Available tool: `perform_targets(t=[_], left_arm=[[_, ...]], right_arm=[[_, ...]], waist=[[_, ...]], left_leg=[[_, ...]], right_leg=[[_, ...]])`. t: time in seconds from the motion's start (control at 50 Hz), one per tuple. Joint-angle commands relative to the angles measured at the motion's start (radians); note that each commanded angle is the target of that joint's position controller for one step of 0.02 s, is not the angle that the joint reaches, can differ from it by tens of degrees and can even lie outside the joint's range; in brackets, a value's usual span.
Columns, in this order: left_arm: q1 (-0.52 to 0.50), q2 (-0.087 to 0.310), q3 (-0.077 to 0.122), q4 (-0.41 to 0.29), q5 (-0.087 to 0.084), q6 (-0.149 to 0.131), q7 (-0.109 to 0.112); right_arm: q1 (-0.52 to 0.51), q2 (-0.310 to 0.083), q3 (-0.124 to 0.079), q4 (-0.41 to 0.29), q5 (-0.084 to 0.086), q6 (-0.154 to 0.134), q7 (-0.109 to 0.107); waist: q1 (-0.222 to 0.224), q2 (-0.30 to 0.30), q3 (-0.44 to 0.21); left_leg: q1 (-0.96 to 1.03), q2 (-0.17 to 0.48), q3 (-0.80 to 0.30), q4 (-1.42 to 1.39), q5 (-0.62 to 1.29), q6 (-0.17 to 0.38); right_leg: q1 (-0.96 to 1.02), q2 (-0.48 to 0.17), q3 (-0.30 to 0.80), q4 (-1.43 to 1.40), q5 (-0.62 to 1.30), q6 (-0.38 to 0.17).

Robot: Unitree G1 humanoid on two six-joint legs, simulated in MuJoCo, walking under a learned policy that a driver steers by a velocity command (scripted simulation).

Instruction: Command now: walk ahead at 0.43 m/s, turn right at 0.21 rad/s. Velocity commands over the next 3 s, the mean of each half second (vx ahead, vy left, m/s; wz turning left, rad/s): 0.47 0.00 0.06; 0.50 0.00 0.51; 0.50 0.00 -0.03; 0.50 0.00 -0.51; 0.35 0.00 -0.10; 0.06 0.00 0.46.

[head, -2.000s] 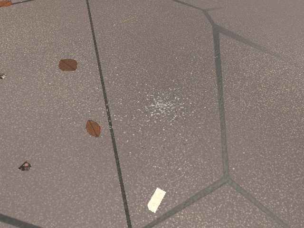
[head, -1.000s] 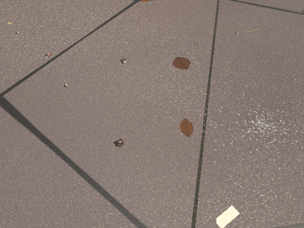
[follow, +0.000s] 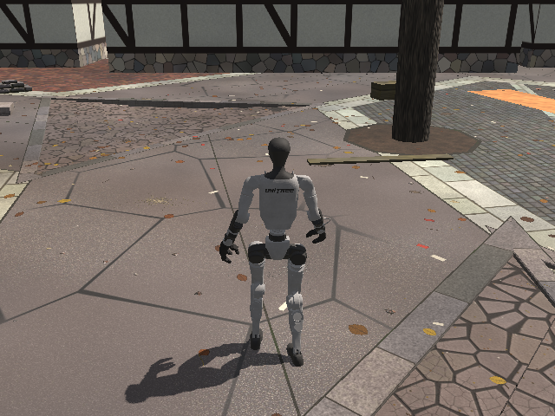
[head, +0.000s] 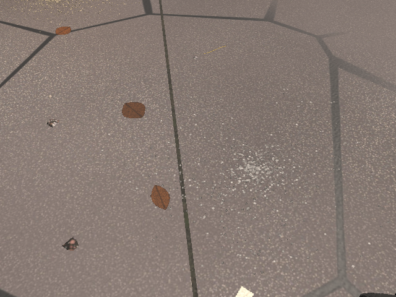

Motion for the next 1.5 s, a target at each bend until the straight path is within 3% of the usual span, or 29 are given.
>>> perform_targets(t=[0.02,0.04,0.06,0.08,0.1,0.16,0.3,0.42,0.48,0.5,0.52,0.54,0.56,0.6,0.7,0.82,0.92,0.96,1.0,1.02,1.04,1.06,1.08,1.12,1.14,1.22,1.36,1.46,1.5], left_arm=[[-0.028,0.102,0.020,-0.054,0.006,-0.009,-0.003],[-0.050,0.045,0.000,-0.072,0.017,-0.013,-0.003],[-0.008,0.018,-0.010,-0.114,-0.004,-0.029,0.004],[-0.026,0.117,0.013,-0.102,-0.019,-0.038,0.010],[-0.068,0.145,0.023,-0.094,-0.022,-0.043,0.007],[-0.139,0.107,0.018,-0.098,0.008,-0.053,-0.010],[-0.318,0.008,-0.016,-0.157,0.022,-0.074,-0.027],[-0.408,0.057,0.003,-0.178,0.004,-0.092,-0.048],[-0.197,0.134,0.046,-0.130,0.008,-0.092,-0.028],[-0.021,0.194,0.063,-0.111,0.026,-0.087,-0.014],[0.040,0.262,0.076,-0.085,0.032,-0.072,-0.019],[0.040,0.165,0.056,-0.085,0.026,-0.067,-0.022],[-0.023,0.108,0.039,-0.082,0.019,-0.066,-0.018],[-0.126,0.062,0.025,-0.067,0.027,-0.067,-0.021],[-0.188,0.072,0.039,-0.022,0.024,-0.099,-0.019],[-0.157,0.137,0.057,0.020,0.017,-0.088,-0.009],[-0.088,0.186,0.073,0.058,-0.009,-0.057,-0.008],[-0.090,0.218,0.082,0.059,-0.017,-0.041,-0.004],[-0.098,0.199,0.071,0.050,-0.020,-0.028,0.003],[-0.056,0.120,0.042,0.017,0.016,-0.035,0.005],[-0.025,0.043,0.007,-0.027,0.028,-0.064,-0.005],[-0.119,0.149,0.030,-0.029,-0.009,-0.087,-0.018],[-0.154,0.151,0.029,-0.034,-0.035,-0.097,-0.024],[-0.155,0.129,0.027,-0.007,-0.001,-0.089,-0.011],[-0.118,0.126,0.026,0.004,-0.001,-0.076,-0.014],[-0.123,0.086,0.019,0.026,0.001,-0.036,-0.012],[-0.284,0.036,0.001,-0.018,-0.005,-0.049,-0.036],[-0.368,0.029,-0.006,-0.079,0.000,-0.054,-0.072],[-0.339,0.049,0.003,-0.095,0.001,-0.050,-0.081]], right_arm=[[0.061,-0.126,-0.039,-0.051,-0.006,-0.030,-0.009],[0.209,-0.173,-0.050,-0.028,-0.018,-0.031,-0.017],[0.303,-0.292,-0.083,0.009,-0.028,-0.020,-0.009],[0.306,-0.207,-0.065,0.019,-0.007,-0.020,0.002],[0.274,-0.147,-0.045,0.014,-0.004,-0.018,0.002],[0.205,-0.092,-0.019,-0.003,-0.024,-0.006,-0.003],[0.268,-0.137,-0.022,0.043,0.001,0.012,-0.021],[0.336,-0.162,-0.029,0.074,0.013,0.036,-0.037],[0.313,-0.161,-0.029,0.066,0.002,0.047,-0.037],[0.295,-0.106,-0.008,0.028,-0.021,0.047,-0.035],[0.467,0.028,0.030,0.014,-0.004,0.037,-0.032],[0.443,-0.070,0.009,0.029,0.025,0.034,-0.034],[0.323,-0.137,-0.014,0.009,0.039,0.037,-0.035],[0.236,-0.120,-0.017,-0.012,0.012,0.045,-0.037],[0.204,-0.045,-0.010,-0.042,0.006,0.087,-0.026],[0.034,-0.035,0.003,-0.100,0.002,0.069,0.012],[-0.089,-0.059,-0.003,-0.172,0.002,0.072,0.036],[-0.045,-0.093,-0.021,-0.182,-0.002,0.079,0.036],[0.236,-0.186,-0.078,-0.113,0.003,0.091,0.020],[0.354,-0.288,-0.109,-0.090,0.010,0.101,-0.002],[0.294,-0.329,-0.100,-0.131,0.011,0.085,0.002],[0.287,-0.222,-0.068,-0.139,0.002,0.067,0.013],[0.266,-0.175,-0.052,-0.121,-0.008,0.056,0.014],[0.150,-0.104,-0.028,-0.119,-0.016,0.042,0.012],[0.129,-0.105,-0.025,-0.121,-0.028,0.036,0.009],[0.137,-0.118,-0.028,-0.072,-0.031,0.005,0.002],[0.177,-0.132,-0.028,-0.007,-0.032,0.002,-0.017],[0.227,-0.147,-0.037,0.043,-0.016,0.036,-0.027],[0.207,-0.173,-0.045,0.040,-0.014,0.052,-0.038]], waist=[[-0.096,-0.136,0.000],[-0.160,-0.017,-0.099],[-0.140,0.265,-0.142],[-0.152,0.193,-0.058],[-0.146,0.137,0.029],[-0.112,0.079,0.066],[-0.139,0.075,0.081],[-0.127,0.090,0.077],[0.002,0.093,-0.062],[0.078,0.017,-0.224],[0.003,-0.295,-0.408],[0.027,-0.256,-0.373],[0.031,-0.169,-0.189],[-0.020,-0.093,-0.034],[-0.085,-0.091,0.058],[-0.033,-0.044,0.094],[-0.007,-0.044,0.118],[-0.051,-0.077,0.059],[-0.205,-0.055,-0.101],[-0.217,0.120,-0.188],[-0.131,0.269,-0.333],[-0.196,0.115,-0.310],[-0.178,0.089,-0.179],[-0.104,0.014,-0.057],[-0.077,0.067,-0.054],[-0.068,0.028,0.002],[-0.141,0.031,0.089],[-0.163,0.021,0.115],[-0.128,0.053,0.070]], left_leg=[[0.231,0.032,-0.012,-0.067,-0.015,0.061],[0.424,0.176,-0.176,-0.099,-0.093,0.121],[0.616,0.357,-0.580,-0.202,-0.312,0.275],[0.589,0.395,-0.693,-0.251,-0.487,0.303],[0.532,0.359,-0.587,-0.250,-0.456,0.274],[0.409,0.250,-0.355,-0.287,-0.172,0.229],[0.281,0.162,-0.158,-0.315,0.222,0.223],[0.315,0.216,-0.220,-0.246,0.224,0.181],[0.271,0.153,-0.177,0.021,0.446,0.125],[0.097,0.090,-0.149,0.304,0.240,0.091],[-0.241,-0.047,-0.069,0.655,-0.415,0.032],[-0.342,-0.003,-0.130,0.790,-0.438,0.028],[-0.394,0.040,-0.108,0.816,-0.348,0.031],[-0.334,0.103,-0.076,0.754,-0.225,0.024],[-0.275,0.150,-0.067,0.631,-0.123,0.008],[-0.253,0.129,-0.002,0.301,0.159,0.021],[-0.269,0.097,0.059,0.170,0.069,0.073],[-0.160,0.032,0.118,0.158,-0.038,0.113],[0.247,-0.060,0.144,0.092,-0.009,0.178],[0.575,0.130,-0.185,0.066,-0.041,0.272],[0.761,0.340,-0.755,-0.121,-0.258,0.441],[0.730,0.347,-0.721,-0.195,-0.293,0.389],[0.607,0.325,-0.555,-0.191,-0.221,0.345],[0.367,0.245,-0.330,-0.202,0.028,0.279],[0.289,0.240,-0.292,-0.224,0.113,0.283],[0.219,0.212,-0.117,-0.306,0.260,0.276],[0.292,0.196,0.073,-0.368,0.208,0.198],[0.497,0.263,0.111,-0.279,0.383,0.186],[0.535,0.266,0.138,-0.169,0.686,0.163]], right_leg=[[-0.137,-0.197,0.195,0.000,0.075,-0.112],[-0.238,-0.123,0.093,0.267,0.062,-0.064],[-0.536,0.011,-0.055,0.555,-0.173,0.000],[-0.695,-0.030,-0.032,0.716,-0.248,0.016],[-0.742,-0.072,-0.019,0.771,-0.165,0.008],[-0.697,-0.158,-0.092,0.706,0.016,0.023],[-0.559,-0.133,-0.179,0.312,0.249,0.086],[-0.383,-0.088,-0.146,0.115,0.336,0.059],[-0.032,-0.084,-0.173,0.067,0.288,-0.010],[0.264,-0.249,-0.022,0.119,0.261,-0.072],[0.591,-0.515,0.411,0.060,0.100,-0.223],[0.515,-0.507,0.546,-0.060,-0.113,-0.218],[0.371,-0.464,0.379,-0.088,-0.125,-0.174],[0.122,-0.386,0.159,-0.138,0.095,-0.150],[-0.061,-0.357,-0.078,-0.262,0.274,-0.163],[-0.011,-0.328,-0.280,-0.276,0.358,-0.132],[0.147,-0.370,-0.342,-0.205,0.449,-0.094],[0.185,-0.366,-0.378,-0.061,0.769,-0.071],[0.052,-0.307,-0.434,0.330,0.885,-0.018],[-0.287,-0.231,-0.442,0.684,0.399,0.041],[-0.590,-0.042,-0.247,0.964,-0.280,0.079],[-0.681,-0.100,-0.108,1.004,-0.232,0.060],[-0.702,-0.144,-0.133,0.957,-0.152,0.038],[-0.601,-0.229,-0.140,0.801,-0.019,0.034],[-0.530,-0.245,-0.134,0.790,0.017,0.043],[-0.539,-0.243,-0.140,0.678,0.147,0.081],[-0.556,-0.178,-0.156,0.300,0.472,0.067],[-0.642,-0.148,-0.200,0.196,0.338,0.015],[-0.570,-0.100,-0.256,0.191,0.229,-0.021]])
Next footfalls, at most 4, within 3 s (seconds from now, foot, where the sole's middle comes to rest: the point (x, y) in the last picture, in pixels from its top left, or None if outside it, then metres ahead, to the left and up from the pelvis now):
0.04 left None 0.11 0.13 -0.78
0.50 right None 0.42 -0.11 -0.78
1.00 left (164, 261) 0.63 0.22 -0.78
1.56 right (195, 178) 1.00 0.14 -0.78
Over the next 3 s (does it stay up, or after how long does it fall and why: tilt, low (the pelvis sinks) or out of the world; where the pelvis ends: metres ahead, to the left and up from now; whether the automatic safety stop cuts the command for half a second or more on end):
stays up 1.32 0.29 0.00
